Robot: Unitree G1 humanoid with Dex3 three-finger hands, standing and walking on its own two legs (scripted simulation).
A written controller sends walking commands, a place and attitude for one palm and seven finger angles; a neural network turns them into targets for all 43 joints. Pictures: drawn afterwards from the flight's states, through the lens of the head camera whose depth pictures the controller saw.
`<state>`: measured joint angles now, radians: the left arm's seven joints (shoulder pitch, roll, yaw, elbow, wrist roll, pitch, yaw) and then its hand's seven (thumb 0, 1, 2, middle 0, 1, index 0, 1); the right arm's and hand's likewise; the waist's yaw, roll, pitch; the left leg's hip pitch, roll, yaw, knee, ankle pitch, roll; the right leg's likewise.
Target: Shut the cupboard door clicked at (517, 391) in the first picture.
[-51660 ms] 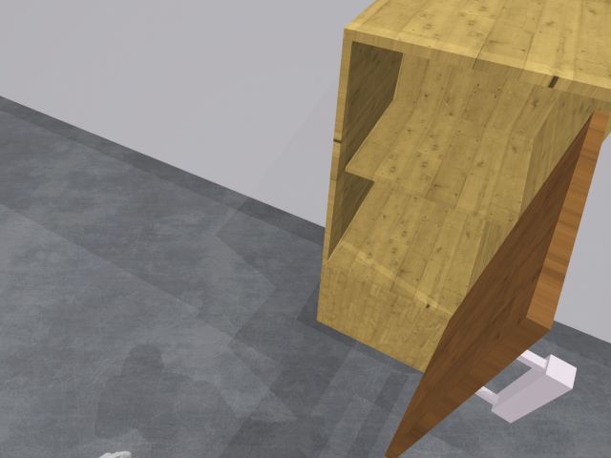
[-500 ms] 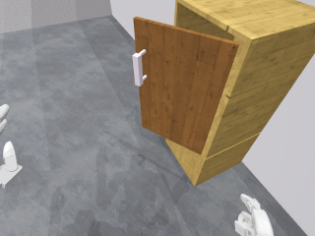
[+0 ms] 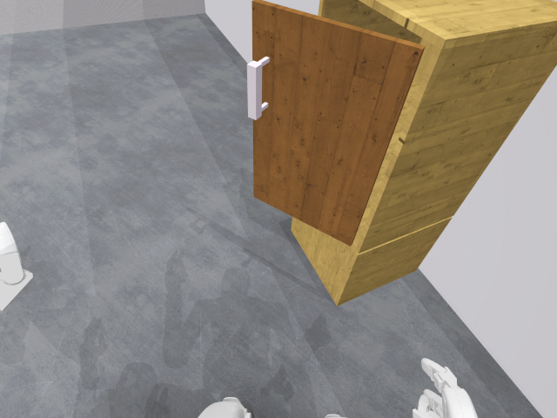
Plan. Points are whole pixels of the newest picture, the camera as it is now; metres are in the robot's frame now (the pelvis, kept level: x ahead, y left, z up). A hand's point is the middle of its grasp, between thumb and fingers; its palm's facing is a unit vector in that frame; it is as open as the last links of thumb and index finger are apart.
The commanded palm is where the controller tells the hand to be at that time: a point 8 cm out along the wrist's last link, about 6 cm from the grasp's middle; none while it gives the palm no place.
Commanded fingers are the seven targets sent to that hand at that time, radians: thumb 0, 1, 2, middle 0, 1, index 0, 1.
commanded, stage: step back with the hand held close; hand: left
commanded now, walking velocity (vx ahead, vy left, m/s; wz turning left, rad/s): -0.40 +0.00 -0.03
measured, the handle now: (259, 88) +0.79 +0.08 +0.07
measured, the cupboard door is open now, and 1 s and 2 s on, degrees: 32 32 32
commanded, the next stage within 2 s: stop stepping back and stand still in 0.38 s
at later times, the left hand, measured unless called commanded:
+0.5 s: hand out of the picture +0.05 +0.31 +0.20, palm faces +0.53 -0.74 -0.40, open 7.4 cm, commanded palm -0.02 +0.33 +0.20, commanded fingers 0.00 0.90 0.90 -0.20 -0.30 -0.20 -0.30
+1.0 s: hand out of the picture -0.01 +0.31 +0.20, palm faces +0.29 -0.85 -0.44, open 7.4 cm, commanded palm -0.07 +0.36 +0.20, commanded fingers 0.00 0.90 0.90 -0.20 -0.30 -0.20 -0.30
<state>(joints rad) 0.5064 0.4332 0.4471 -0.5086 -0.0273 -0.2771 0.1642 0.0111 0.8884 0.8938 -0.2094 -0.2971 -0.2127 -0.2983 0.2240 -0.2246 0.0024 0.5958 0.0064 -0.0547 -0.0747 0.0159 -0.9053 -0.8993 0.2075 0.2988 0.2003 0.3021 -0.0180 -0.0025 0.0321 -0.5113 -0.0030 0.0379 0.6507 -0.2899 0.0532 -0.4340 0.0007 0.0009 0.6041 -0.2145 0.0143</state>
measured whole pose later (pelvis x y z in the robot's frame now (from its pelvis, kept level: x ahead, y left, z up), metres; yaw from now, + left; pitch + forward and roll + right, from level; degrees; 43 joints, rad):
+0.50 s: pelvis -0.13 +0.02 +0.00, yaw +5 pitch +0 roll -6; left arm 0.46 0.46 0.48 -0.51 -0.06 -0.26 0.14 0.01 0.89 0.89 -0.21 -0.30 -0.21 -0.30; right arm 0.16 -0.17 -0.02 0.62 0.00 -0.11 -0.05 0.02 -0.91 -0.90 0.21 0.30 0.20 0.30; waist 0.00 0.03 0.00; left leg -0.54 0.12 0.13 0.52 0.00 0.07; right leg -0.33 0.10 -0.03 0.92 -0.51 0.00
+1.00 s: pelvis -0.23 +0.07 +0.03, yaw -5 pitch +0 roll -4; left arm 0.61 0.46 0.41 -0.56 -0.04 -0.18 0.16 0.01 0.89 0.89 -0.20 -0.30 -0.21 -0.30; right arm 0.32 -0.17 0.03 0.64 -0.01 -0.09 -0.07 0.02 -0.90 -0.90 0.21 0.30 0.20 0.30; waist -0.06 -0.03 -0.03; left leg -0.26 0.05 0.13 0.36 -0.16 0.04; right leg -0.32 0.07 -0.11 0.74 -0.40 -0.02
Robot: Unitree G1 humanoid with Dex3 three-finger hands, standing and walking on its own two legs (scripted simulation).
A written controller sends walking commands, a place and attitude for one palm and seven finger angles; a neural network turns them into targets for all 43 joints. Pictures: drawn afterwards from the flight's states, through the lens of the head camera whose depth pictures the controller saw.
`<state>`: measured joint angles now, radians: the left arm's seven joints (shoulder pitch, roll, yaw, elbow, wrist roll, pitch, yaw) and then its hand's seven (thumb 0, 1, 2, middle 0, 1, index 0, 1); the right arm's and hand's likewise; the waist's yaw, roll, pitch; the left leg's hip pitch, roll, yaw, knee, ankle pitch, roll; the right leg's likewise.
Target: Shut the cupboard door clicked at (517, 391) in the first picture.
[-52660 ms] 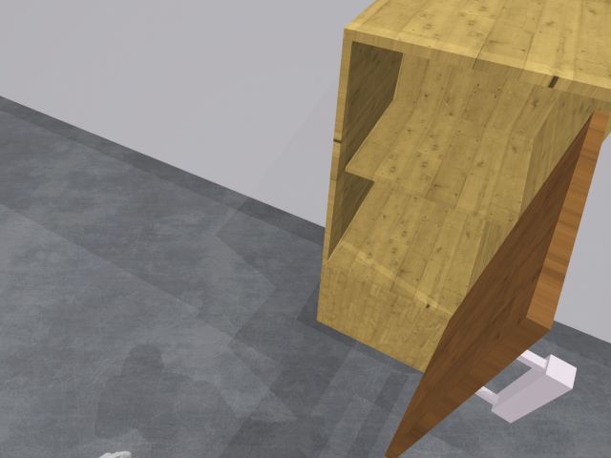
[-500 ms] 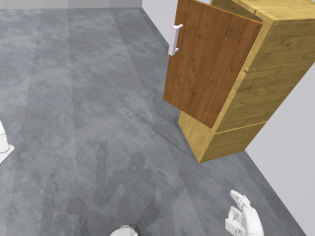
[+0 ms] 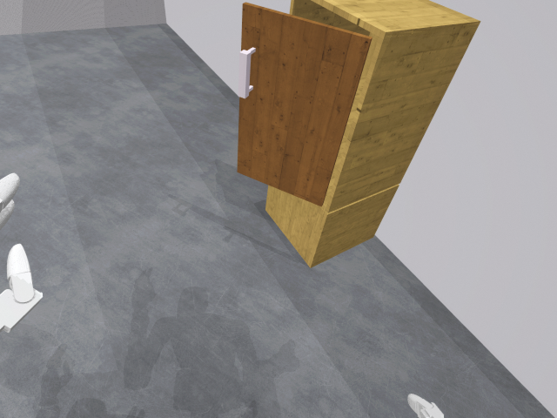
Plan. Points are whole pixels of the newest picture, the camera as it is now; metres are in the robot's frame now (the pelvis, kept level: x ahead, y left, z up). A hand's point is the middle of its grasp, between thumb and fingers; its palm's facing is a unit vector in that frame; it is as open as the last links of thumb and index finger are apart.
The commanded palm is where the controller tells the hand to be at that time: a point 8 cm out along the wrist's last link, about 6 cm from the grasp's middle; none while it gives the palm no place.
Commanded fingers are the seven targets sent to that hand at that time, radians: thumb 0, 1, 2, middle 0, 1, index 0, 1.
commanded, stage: stop stepping back and stand still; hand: left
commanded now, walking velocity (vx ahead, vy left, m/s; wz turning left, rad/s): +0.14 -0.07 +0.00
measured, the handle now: (247, 72) +1.02 +0.09 +0.03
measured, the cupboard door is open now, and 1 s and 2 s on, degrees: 32 32 32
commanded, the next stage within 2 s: let the arm hang, fingers relaxed in 0.86 s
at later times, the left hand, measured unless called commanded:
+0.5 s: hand (21, 265) +0.24 +0.29 +0.16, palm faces +0.42 -0.78 -0.46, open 7.4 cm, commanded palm +0.16 +0.32 +0.16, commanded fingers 0.00 0.90 0.90 -0.20 -0.30 -0.20 -0.30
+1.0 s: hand (40, 287) +0.24 +0.29 +0.11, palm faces +0.36 -0.80 -0.47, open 7.4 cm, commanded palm none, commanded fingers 0.00 0.90 0.90 -0.20 -0.30 -0.20 -0.30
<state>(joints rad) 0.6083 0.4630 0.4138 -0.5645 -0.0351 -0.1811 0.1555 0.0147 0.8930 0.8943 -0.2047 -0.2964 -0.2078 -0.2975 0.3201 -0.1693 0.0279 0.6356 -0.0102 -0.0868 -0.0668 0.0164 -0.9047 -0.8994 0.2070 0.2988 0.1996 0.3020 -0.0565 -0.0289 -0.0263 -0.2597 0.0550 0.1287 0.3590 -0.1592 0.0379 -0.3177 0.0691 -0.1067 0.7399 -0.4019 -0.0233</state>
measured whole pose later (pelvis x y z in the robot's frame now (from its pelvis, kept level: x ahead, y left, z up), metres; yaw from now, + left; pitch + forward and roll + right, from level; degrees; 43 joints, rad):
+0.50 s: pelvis +0.02 +0.02 -0.02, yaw -1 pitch +0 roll +0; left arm 0.50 0.46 0.48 -0.53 -0.05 -0.20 0.16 0.01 0.89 0.89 -0.21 -0.30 -0.21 -0.30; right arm 0.20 -0.15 0.03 0.62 -0.01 -0.10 -0.06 0.02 -0.91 -0.90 0.20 0.30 0.20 0.30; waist -0.02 -0.06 0.04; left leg -0.35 0.05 0.11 0.58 -0.22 0.00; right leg -0.20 0.01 -0.03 0.59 -0.38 -0.01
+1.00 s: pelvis +0.03 +0.02 -0.02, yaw +1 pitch +1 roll -1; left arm 0.49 0.43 0.33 -0.34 -0.02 -0.15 0.12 0.01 0.89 0.89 -0.21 -0.30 -0.21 -0.30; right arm 0.21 -0.27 -0.01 0.64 0.02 -0.05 -0.05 0.01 -0.91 -0.90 0.20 0.30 0.20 0.30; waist 0.00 0.01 -0.04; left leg -0.35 0.06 0.07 0.56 -0.23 0.00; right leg -0.16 0.02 -0.06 0.50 -0.36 -0.03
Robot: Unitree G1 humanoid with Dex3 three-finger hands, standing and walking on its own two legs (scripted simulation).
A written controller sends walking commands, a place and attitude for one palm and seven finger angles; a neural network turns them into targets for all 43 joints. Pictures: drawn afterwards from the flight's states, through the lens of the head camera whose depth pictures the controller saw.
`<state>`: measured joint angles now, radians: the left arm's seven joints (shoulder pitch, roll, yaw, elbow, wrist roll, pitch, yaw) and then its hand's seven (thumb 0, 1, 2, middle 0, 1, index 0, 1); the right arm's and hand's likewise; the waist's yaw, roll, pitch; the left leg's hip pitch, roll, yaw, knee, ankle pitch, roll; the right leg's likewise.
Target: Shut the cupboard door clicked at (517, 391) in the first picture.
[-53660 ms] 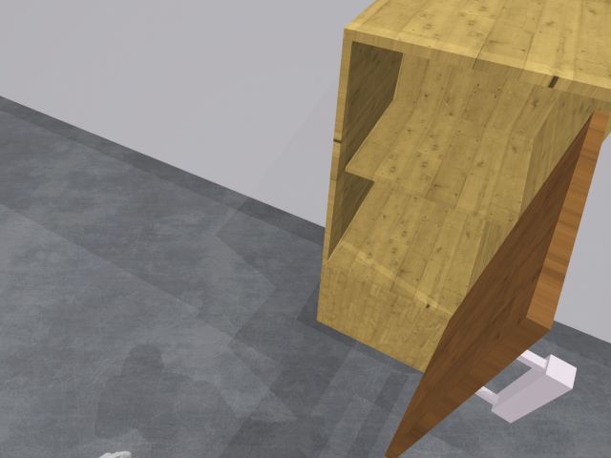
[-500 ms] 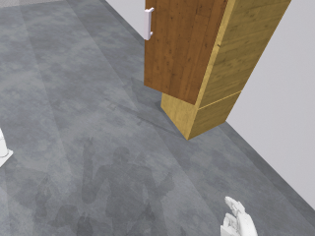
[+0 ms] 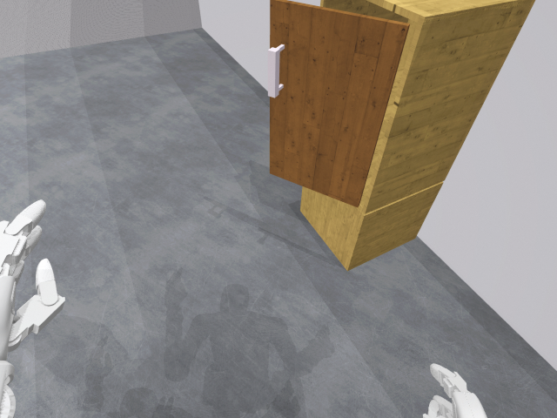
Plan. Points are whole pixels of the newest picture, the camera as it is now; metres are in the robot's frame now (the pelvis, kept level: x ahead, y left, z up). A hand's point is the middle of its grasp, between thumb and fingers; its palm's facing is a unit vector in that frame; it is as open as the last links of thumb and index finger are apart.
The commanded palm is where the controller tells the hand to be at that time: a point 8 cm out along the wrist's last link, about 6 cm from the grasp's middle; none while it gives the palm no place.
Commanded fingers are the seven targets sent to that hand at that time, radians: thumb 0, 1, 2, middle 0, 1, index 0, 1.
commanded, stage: let the arm hang, fingers relaxed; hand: left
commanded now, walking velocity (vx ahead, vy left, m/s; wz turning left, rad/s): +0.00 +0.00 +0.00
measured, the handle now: (277, 70) +0.99 +0.06 +0.05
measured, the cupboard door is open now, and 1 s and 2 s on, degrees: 32 32 32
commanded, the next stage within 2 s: look to check the result in 1.06 s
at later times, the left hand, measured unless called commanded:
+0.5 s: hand out of the picture -0.10 +0.21 -0.16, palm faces +0.03 -0.98 -0.20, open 7.2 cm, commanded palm none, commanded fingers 0.00 0.90 0.90 -0.20 -0.30 -0.20 -0.30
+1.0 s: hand out of the picture -0.02 +0.18 -0.17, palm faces +0.01 -0.98 -0.18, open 7.4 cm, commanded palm none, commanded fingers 0.00 0.90 0.90 -0.20 -0.30 -0.20 -0.30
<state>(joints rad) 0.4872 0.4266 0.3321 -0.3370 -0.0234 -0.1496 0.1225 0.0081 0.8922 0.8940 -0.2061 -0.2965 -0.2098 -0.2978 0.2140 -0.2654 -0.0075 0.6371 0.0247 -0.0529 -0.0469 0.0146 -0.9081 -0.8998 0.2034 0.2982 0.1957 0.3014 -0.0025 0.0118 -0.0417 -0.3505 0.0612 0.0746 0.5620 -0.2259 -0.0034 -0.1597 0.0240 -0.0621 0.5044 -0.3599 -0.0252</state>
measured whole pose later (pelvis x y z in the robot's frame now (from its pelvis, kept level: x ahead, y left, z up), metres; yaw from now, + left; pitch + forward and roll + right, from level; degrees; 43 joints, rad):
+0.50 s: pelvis -0.02 +0.02 +0.01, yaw +0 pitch -1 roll -1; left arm 0.40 0.18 0.01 1.15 0.01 0.02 0.02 0.00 0.94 0.89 -0.20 -0.29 -0.20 -0.30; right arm 0.31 -0.16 0.00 1.09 -0.01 0.04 -0.02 0.01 -0.91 -0.90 0.20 0.30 0.20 0.30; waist 0.00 0.00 0.07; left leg -0.28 0.02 0.09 0.43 -0.14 0.04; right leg -0.11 -0.01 -0.06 0.42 -0.29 0.00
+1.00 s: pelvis -0.02 +0.02 +0.01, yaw -1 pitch -2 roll +0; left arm 0.30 0.13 0.01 1.13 0.02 -0.01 0.03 0.00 0.91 0.89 -0.20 -0.29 -0.20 -0.30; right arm 0.28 -0.15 -0.01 1.12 -0.01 0.02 -0.03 0.01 -0.91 -0.90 0.20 0.30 0.20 0.30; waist -0.02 0.01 0.02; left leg -0.24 0.02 0.11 0.40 -0.13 0.02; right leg -0.09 -0.01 -0.04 0.42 -0.29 -0.01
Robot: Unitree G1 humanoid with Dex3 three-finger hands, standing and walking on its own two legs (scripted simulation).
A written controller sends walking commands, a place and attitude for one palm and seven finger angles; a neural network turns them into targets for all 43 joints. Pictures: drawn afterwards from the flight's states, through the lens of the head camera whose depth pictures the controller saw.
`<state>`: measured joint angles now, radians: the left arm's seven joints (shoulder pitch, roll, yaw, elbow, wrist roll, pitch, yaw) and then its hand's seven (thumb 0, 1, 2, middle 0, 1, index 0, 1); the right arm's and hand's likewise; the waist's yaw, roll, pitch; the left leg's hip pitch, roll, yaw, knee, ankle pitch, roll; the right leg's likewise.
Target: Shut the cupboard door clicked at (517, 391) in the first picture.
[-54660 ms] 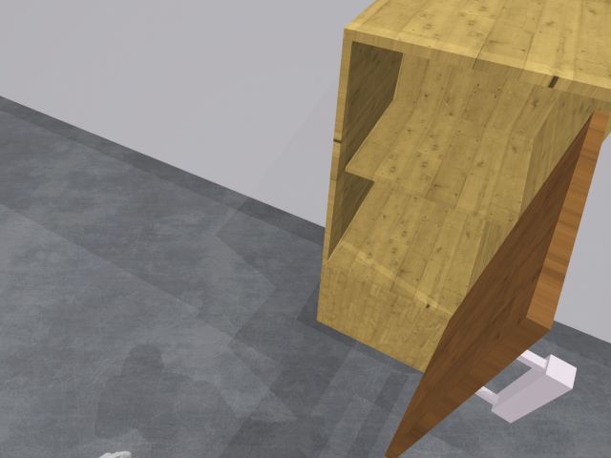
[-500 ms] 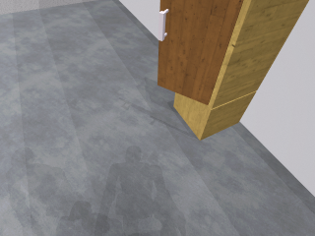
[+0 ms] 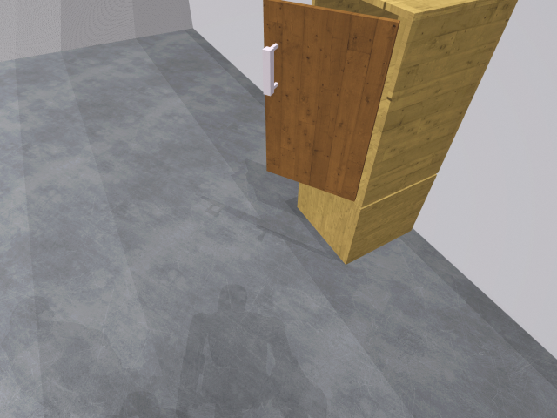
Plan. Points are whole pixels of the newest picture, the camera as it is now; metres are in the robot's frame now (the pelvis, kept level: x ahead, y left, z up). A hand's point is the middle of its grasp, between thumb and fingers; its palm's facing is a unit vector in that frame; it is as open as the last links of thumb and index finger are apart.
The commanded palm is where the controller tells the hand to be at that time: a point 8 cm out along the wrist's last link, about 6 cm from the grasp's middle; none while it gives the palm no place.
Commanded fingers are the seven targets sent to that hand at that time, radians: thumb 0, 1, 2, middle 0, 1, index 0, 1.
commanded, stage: let the arm hang, fingers relaxed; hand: left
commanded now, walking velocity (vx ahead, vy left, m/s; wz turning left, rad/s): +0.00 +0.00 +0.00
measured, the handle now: (272, 69) +1.01 +0.06 +0.04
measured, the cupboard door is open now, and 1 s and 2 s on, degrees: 32 32 32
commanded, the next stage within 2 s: look to check the result in 0.06 s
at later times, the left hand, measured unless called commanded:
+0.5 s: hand out of the picture +0.00 +0.17 -0.17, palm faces +0.02 -0.98 -0.22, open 7.4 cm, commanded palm none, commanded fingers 0.00 0.90 0.90 -0.20 -0.30 -0.20 -0.30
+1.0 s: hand out of the picture +0.05 +0.17 -0.18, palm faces +0.11 -0.97 -0.24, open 7.4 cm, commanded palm none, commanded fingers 0.00 0.90 0.90 -0.20 -0.30 -0.20 -0.30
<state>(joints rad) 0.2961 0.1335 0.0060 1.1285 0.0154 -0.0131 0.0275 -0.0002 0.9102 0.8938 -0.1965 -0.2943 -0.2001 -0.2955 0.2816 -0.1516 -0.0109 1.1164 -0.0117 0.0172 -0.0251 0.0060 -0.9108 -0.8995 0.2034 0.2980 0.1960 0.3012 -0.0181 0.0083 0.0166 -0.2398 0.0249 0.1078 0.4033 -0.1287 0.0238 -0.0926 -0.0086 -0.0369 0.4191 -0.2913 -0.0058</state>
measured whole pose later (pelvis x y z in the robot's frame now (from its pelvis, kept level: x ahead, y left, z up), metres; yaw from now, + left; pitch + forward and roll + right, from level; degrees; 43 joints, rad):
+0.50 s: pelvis +0.02 -0.01 +0.00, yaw +0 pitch -2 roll +0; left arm 0.29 0.17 0.01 1.15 0.01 -0.01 0.03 0.00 0.91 0.89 -0.20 -0.29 -0.20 -0.30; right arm 0.24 -0.18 -0.01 1.13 -0.01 0.02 -0.03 0.01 -0.91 -0.90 0.20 0.30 0.20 0.30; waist -0.01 0.01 0.06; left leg -0.21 0.04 0.10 0.40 -0.15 0.00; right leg -0.04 0.01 -0.04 0.37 -0.29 -0.02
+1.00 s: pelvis +0.03 -0.02 -0.01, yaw +5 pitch -2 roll +0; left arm 0.24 0.18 0.04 1.07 0.02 0.00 0.03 0.00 0.91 0.89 -0.20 -0.29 -0.20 -0.30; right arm 0.23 -0.20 -0.02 1.08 -0.01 0.05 -0.02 0.01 -0.91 -0.90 0.20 0.30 0.20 0.30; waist -0.02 0.02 0.07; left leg -0.30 0.03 0.04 0.62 -0.28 -0.01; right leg -0.05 0.00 -0.12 0.47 -0.38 -0.03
